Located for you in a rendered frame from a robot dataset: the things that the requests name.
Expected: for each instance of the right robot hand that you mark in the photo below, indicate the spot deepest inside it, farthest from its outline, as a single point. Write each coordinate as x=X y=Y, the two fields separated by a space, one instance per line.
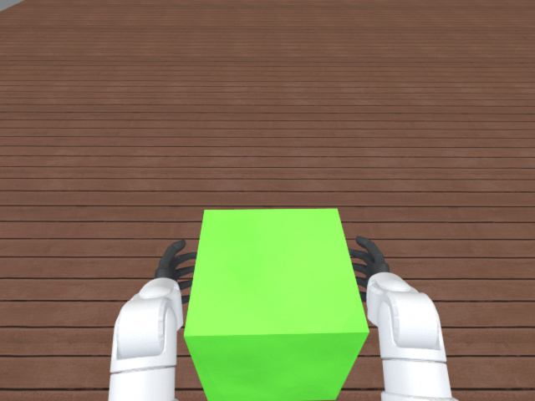
x=374 y=259

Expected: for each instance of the carton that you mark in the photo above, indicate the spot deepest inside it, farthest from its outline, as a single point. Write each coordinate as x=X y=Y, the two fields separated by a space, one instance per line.
x=275 y=312

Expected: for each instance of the robot left forearm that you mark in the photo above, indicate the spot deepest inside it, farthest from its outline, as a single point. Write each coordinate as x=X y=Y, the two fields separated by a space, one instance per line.
x=144 y=344

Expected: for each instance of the left robot hand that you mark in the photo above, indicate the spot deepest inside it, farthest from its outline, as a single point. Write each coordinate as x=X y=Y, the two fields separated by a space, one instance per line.
x=169 y=262

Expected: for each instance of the robot right forearm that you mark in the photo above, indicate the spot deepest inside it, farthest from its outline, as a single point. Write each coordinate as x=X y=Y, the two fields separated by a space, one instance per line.
x=410 y=336

